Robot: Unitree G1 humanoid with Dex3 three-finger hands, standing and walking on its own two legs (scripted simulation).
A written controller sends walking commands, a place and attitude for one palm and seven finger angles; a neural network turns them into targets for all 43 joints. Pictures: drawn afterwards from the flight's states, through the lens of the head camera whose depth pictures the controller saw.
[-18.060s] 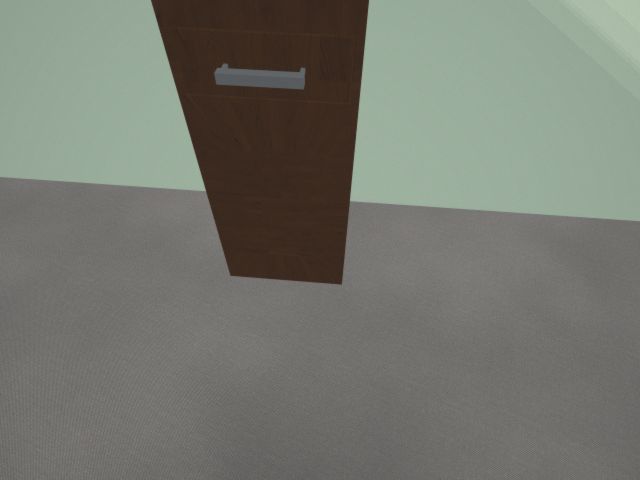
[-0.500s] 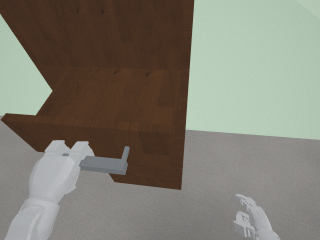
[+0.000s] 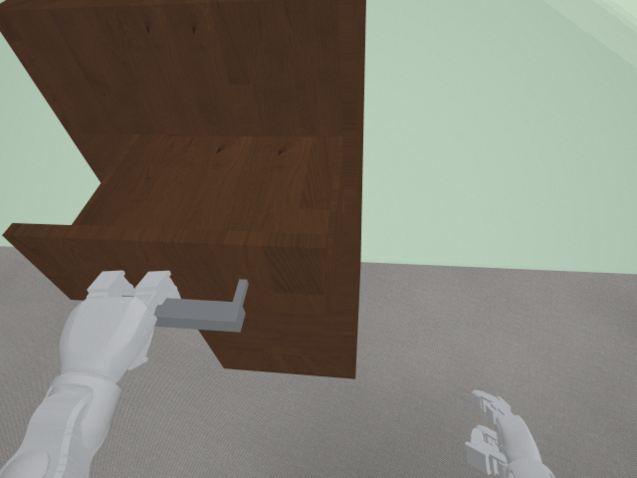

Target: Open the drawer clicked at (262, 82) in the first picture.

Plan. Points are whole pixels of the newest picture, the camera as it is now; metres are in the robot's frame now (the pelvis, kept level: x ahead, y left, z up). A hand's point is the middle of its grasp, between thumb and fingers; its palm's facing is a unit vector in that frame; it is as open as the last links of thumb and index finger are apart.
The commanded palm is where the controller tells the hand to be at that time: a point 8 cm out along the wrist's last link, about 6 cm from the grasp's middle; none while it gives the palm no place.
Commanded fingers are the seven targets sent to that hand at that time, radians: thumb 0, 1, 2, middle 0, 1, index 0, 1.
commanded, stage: pull the drawer open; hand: left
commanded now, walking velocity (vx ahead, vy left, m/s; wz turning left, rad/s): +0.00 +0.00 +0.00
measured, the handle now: (169, 297) +0.30 +0.22 +0.08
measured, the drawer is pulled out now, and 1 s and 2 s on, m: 0.20 0.30 0.29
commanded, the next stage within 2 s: open the thumb to release the handle in 0.88 s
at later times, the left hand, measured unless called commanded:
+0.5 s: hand (103, 424) +0.15 +0.25 +0.06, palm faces -0.01 -0.07 -1.00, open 6.1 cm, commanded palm +0.09 +0.26 +0.12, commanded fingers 0.00 0.90 0.90 -0.40 -1.35 -0.40 -1.35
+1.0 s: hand (97, 434) +0.14 +0.25 +0.06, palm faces +0.01 -0.05 -1.00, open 6.2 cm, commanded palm +0.12 +0.27 +0.12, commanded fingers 0.00 0.76 0.84 -0.39 -1.34 -0.39 -1.34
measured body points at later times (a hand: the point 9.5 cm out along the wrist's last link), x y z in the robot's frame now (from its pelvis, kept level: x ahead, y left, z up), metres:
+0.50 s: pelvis +0.01 +0.01 -0.01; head +0.03 -0.02 +0.44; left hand +0.15 +0.25 +0.12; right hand +0.22 -0.21 -0.10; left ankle -0.06 +0.10 -0.73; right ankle +0.02 -0.11 -0.73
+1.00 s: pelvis +0.00 +0.01 -0.01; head +0.02 -0.02 +0.44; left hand +0.14 +0.25 +0.11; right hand +0.21 -0.21 -0.11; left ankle -0.06 +0.10 -0.73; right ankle +0.02 -0.11 -0.73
